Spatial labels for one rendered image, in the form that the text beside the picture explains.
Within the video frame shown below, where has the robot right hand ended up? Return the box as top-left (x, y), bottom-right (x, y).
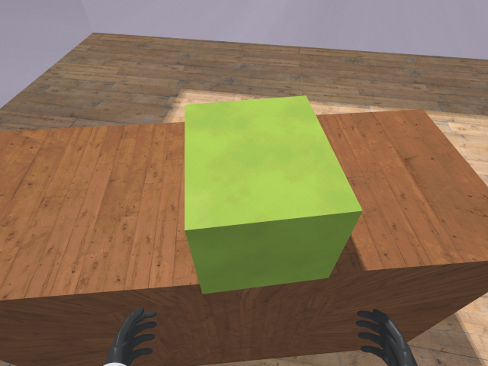
top-left (356, 309), bottom-right (418, 366)

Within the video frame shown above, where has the carton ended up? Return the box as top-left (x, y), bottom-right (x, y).
top-left (185, 95), bottom-right (363, 294)

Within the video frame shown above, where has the robot left hand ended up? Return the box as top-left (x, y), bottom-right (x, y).
top-left (104, 307), bottom-right (157, 366)

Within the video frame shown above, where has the pedestal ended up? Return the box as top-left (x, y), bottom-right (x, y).
top-left (0, 109), bottom-right (488, 366)

